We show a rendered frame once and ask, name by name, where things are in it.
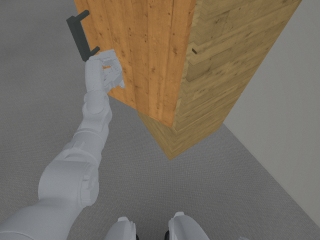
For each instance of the handle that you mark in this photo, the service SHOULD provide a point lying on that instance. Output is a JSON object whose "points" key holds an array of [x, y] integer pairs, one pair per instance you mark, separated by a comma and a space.
{"points": [[79, 36]]}

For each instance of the robot right shin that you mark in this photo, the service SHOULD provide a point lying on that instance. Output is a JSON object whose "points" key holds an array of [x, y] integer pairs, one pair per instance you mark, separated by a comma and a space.
{"points": [[180, 213]]}

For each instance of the right robot thigh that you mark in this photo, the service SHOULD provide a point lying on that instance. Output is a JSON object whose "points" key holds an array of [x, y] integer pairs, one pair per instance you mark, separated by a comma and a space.
{"points": [[183, 227]]}

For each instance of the robot left forearm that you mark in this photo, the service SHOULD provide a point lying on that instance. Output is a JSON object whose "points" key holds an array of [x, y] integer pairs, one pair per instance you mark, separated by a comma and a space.
{"points": [[91, 135]]}

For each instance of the cupboard door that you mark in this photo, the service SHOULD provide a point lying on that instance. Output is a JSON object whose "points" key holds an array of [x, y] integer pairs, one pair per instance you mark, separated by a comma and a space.
{"points": [[150, 39]]}

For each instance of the robot left hand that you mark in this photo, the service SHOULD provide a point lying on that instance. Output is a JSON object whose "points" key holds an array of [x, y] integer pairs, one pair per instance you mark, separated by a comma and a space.
{"points": [[99, 79]]}

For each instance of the robot left upper arm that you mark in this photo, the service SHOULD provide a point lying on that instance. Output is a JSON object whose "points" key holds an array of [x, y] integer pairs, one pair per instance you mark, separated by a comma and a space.
{"points": [[66, 188]]}

